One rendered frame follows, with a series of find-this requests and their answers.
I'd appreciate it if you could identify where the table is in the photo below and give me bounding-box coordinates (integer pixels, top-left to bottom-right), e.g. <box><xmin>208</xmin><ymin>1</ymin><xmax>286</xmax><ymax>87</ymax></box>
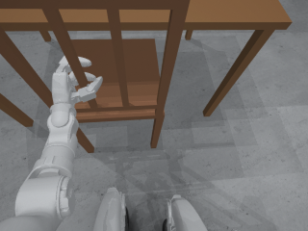
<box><xmin>0</xmin><ymin>0</ymin><xmax>292</xmax><ymax>127</ymax></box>

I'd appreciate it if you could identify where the left robot upper arm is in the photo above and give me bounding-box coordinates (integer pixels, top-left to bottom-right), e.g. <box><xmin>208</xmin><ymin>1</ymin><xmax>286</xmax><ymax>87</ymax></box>
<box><xmin>0</xmin><ymin>175</ymin><xmax>76</xmax><ymax>231</ymax></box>

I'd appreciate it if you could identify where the left robot forearm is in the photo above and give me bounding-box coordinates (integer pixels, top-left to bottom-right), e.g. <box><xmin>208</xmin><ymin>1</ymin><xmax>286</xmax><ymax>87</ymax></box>
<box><xmin>14</xmin><ymin>102</ymin><xmax>79</xmax><ymax>217</ymax></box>

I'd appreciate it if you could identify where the left robot hand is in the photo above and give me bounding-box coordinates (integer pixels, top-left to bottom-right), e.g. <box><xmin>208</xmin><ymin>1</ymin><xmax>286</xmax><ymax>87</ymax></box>
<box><xmin>51</xmin><ymin>56</ymin><xmax>103</xmax><ymax>107</ymax></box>

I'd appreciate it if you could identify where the robot left shin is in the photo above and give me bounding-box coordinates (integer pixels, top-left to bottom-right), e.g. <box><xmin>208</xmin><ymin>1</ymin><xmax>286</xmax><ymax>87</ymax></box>
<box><xmin>101</xmin><ymin>188</ymin><xmax>125</xmax><ymax>231</ymax></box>

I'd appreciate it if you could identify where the chair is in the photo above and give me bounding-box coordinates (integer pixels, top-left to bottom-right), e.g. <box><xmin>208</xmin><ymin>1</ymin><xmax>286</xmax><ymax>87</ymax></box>
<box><xmin>0</xmin><ymin>0</ymin><xmax>191</xmax><ymax>153</ymax></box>

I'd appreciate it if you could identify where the robot right thigh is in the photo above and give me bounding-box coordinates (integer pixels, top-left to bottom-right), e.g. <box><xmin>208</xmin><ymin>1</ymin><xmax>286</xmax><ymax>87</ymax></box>
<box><xmin>166</xmin><ymin>197</ymin><xmax>208</xmax><ymax>231</ymax></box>

